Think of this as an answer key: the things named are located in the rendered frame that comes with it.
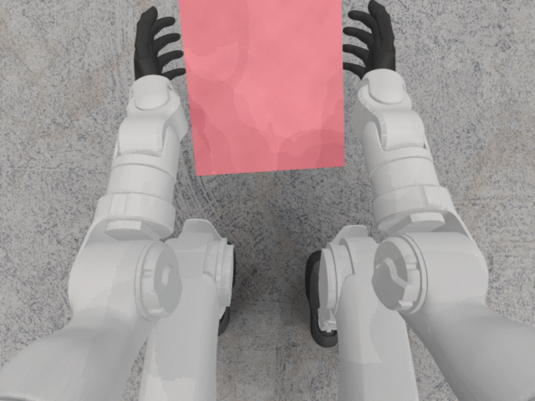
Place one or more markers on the right robot forearm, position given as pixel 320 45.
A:
pixel 407 193

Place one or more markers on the right robot upper arm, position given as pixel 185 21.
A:
pixel 437 282

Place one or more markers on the robot right foot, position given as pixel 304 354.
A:
pixel 327 338

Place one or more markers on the carton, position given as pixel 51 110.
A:
pixel 265 84

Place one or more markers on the left robot forearm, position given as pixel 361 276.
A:
pixel 138 201

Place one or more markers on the robot right hand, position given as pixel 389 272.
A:
pixel 381 53

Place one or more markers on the robot left hand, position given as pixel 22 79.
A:
pixel 146 61

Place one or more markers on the right robot thigh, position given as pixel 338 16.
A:
pixel 375 362

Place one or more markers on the left robot upper arm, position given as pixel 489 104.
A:
pixel 118 291

